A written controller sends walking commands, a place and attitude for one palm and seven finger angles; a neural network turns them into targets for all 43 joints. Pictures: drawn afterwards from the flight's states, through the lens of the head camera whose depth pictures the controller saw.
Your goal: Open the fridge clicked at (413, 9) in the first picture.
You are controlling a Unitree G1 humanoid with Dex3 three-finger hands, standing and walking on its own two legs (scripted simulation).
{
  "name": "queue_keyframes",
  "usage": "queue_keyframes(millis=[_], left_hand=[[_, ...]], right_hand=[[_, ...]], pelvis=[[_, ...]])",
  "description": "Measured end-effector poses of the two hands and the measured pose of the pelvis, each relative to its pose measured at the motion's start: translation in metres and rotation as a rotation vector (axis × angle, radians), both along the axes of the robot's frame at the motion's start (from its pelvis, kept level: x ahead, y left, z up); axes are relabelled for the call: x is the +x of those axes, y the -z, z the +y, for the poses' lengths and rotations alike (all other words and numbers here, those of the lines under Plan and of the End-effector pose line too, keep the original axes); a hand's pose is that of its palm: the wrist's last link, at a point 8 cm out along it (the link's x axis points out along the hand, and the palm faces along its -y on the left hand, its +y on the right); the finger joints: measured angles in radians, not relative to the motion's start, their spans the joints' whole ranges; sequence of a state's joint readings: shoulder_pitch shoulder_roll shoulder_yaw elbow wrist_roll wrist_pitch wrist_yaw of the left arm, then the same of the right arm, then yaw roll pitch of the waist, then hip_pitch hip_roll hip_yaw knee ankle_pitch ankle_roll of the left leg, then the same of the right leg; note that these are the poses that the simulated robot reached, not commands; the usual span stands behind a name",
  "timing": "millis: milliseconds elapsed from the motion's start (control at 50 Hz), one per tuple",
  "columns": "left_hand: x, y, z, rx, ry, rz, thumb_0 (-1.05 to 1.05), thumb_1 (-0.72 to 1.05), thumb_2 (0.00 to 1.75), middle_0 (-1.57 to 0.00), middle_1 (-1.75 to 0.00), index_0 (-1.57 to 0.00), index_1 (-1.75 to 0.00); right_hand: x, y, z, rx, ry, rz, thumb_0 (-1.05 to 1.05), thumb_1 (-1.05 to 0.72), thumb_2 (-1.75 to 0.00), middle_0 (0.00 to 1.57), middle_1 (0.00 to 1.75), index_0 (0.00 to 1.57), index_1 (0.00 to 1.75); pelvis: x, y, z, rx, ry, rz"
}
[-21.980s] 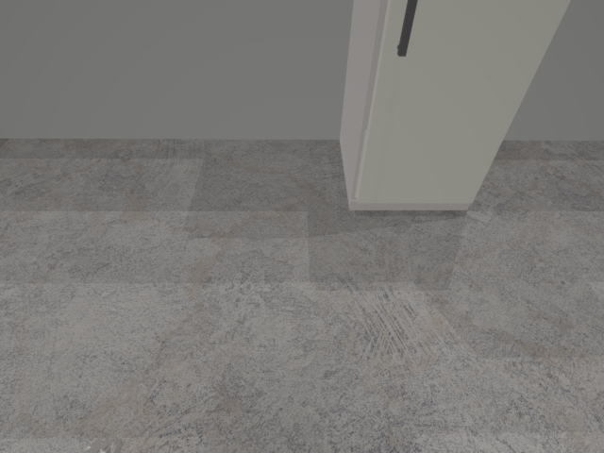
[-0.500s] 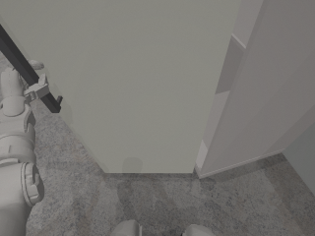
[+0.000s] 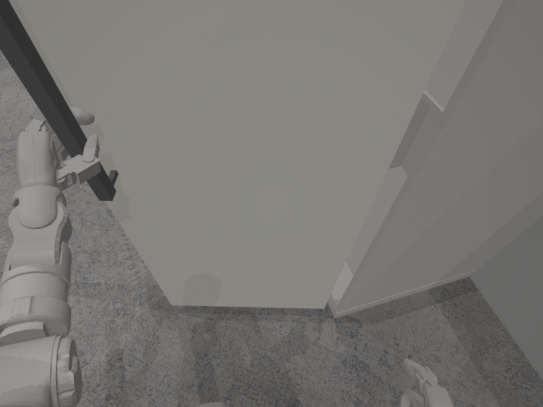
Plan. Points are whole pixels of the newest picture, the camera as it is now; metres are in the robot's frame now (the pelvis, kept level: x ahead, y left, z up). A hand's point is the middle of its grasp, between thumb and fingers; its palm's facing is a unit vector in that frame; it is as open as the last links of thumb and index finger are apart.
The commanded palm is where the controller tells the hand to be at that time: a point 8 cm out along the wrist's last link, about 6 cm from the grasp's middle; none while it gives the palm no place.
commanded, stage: stop walking and hold the door back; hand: left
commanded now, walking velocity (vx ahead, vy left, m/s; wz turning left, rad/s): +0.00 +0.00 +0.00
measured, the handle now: (57, 93) +0.45 +0.30 +0.20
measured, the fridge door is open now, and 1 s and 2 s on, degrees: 72 71 71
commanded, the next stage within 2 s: loosen the grip on the handle in 0.02 s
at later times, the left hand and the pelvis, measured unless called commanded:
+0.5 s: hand (93, 161) +0.42 +0.28 +0.12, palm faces +0.35 -0.89 -0.28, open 11.9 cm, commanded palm +0.38 +0.33 +0.12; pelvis -0.02 +0.00 +0.00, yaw +0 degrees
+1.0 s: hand (66, 157) +0.43 +0.32 +0.12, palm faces +0.41 -0.87 -0.28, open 14.3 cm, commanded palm +0.38 +0.36 +0.12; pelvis +0.01 +0.00 -0.01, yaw +1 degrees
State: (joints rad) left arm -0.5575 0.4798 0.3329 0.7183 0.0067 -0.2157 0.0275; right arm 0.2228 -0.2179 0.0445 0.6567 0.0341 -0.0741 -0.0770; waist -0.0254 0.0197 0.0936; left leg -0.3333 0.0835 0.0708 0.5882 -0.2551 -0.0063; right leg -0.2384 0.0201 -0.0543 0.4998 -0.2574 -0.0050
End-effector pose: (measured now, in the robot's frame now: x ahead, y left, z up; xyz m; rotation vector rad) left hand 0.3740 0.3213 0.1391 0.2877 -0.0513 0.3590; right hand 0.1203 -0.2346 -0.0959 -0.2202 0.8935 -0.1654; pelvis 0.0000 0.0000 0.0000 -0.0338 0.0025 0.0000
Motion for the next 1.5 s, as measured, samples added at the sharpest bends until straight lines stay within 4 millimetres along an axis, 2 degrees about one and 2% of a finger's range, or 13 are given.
queue_keyframes(millis=[80, 160, 240, 280, 400, 500, 640, 820, 920, 1000, 1100, 1240, 1500], left_hand=[[-0.001, 0.0, 0.0, -0.013, 0.0, 0.03, -0.09, 0.64, 0.77, -0.45, -1.4, -0.41, -1.4], [0.003, -0.004, 0.003, 0.013, 0.004, 0.089, -0.12, 0.61, 0.78, -0.45, -1.4, -0.42, -1.4], [0.012, -0.013, 0.009, -0.057, 0.005, 0.097, -0.09, 0.53, 0.75, -0.45, -1.4, -0.44, -1.4], [0.013, -0.019, 0.007, -0.025, 0.013, 0.064, -0.06, 0.46, 0.71, -0.45, -1.4, -0.44, -1.4], [0.007, -0.007, 0.003, -0.018, 0.006, 0.052, -0.02, 0.07, 0.51, -0.45, -1.4, -0.43, -1.4], [0.004, 0.007, 0.0, -0.009, -0.016, 0.051, 0.0, -0.27, 0.35, -0.4, -1.35, -0.41, -1.36], [0.01, 0.016, 0.007, 0.0, -0.039, 0.061, 0.0, -0.48, 0.24, -0.34, -1.26, -0.38, -1.3], [0.01, 0.009, 0.009, -0.009, -0.038, 0.024, -0.01, -0.54, 0.21, -0.28, -1.18, -0.31, -1.21], [0.012, 0.01, 0.023, -0.018, -0.058, 0.053, -0.01, -0.55, 0.2, -0.27, -1.16, -0.33, -1.21], [0.01, 0.009, 0.04, -0.019, -0.086, 0.062, -0.01, -0.55, 0.2, -0.26, -1.16, -0.31, -1.19], [0.006, 0.01, 0.056, -0.013, -0.087, 0.06, -0.01, -0.55, 0.2, -0.25, -1.15, -0.28, -1.17], [0.008, 0.015, 0.07, -0.019, -0.079, 0.066, -0.01, -0.55, 0.2, -0.25, -1.15, -0.26, -1.16], [0.012, 0.015, 0.098, -0.009, -0.072, 0.066, -0.01, -0.55, 0.2, -0.25, -1.15, -0.25, -1.15]], right_hand=[[-0.007, 0.007, 0.004, 0.003, 0.012, 0.031, 0.01, -0.91, -0.9, 0.2, 0.3, 0.21, 0.3], [-0.021, 0.006, -0.003, -0.019, 0.006, 0.032, 0.01, -0.91, -0.9, 0.2, 0.3, 0.21, 0.3], [-0.048, -0.002, -0.016, -0.04, -0.016, 0.052, 0.01, -0.91, -0.9, 0.2, 0.3, 0.21, 0.3], [-0.064, -0.003, -0.026, -0.055, -0.001, 0.074, 0.01, -0.91, -0.9, 0.2, 0.3, 0.21, 0.3], [-0.11, 0.0, -0.048, -0.081, 0.079, 0.195, 0.01, -0.91, -0.9, 0.2, 0.3, 0.2, 0.3], [-0.128, 0.003, -0.052, -0.095, 0.117, 0.261, 0.01, -0.91, -0.9, 0.2, 0.3, 0.2, 0.3], [-0.117, 0.011, -0.043, -0.081, 0.11, 0.278, 0.01, -0.91, -0.9, 0.2, 0.3, 0.2, 0.3], [-0.069, 0.019, -0.029, -0.036, 0.072, 0.205, 0.01, -0.91, -0.9, 0.2, 0.3, 0.2, 0.3], [-0.044, 0.018, -0.029, -0.048, 0.049, 0.164, 0.01, -0.91, -0.9, 0.2, 0.3, 0.2, 0.3], [-0.035, 0.016, -0.033, -0.063, 0.041, 0.15, 0.01, -0.91, -0.9, 0.2, 0.3, 0.2, 0.3], [-0.037, 0.016, -0.04, -0.088, 0.038, 0.182, 0.0, -0.91, -0.9, 0.2, 0.3, 0.2, 0.3], [-0.056, 0.017, -0.048, -0.121, 0.059, 0.257, 0.01, -0.91, -0.9, 0.2, 0.3, 0.2, 0.3], [-0.09, 0.017, -0.042, -0.128, 0.125, 0.343, 0.01, -0.91, -0.9, 0.2, 0.3, 0.2, 0.3]], pelvis=[[-0.003, 0.0, 0.002, 0.008, -0.002, -0.003], [-0.008, 0.0, 0.004, 0.021, -0.005, -0.006], [-0.013, 0.001, 0.0, 0.028, -0.013, 0.032], [-0.016, 0.002, 0.0, 0.024, -0.01, 0.041], [-0.02, 0.004, 0.0, 0.023, -0.009, 0.057], [-0.019, 0.005, -0.001, 0.019, -0.008, 0.065], [-0.012, 0.006, -0.002, 0.013, -0.013, 0.089], [0.005, 0.006, -0.001, 0.013, -0.013, 0.098], [0.008, 0.008, -0.004, 0.014, -0.018, 0.107], [0.01, 0.01, -0.005, 0.012, -0.018, 0.119], [0.012, 0.012, -0.005, 0.008, -0.024, 0.133], [0.014, 0.014, -0.003, 0.001, -0.028, 0.151], [0.015, 0.018, 0.005, -0.006, -0.003, 0.185]])
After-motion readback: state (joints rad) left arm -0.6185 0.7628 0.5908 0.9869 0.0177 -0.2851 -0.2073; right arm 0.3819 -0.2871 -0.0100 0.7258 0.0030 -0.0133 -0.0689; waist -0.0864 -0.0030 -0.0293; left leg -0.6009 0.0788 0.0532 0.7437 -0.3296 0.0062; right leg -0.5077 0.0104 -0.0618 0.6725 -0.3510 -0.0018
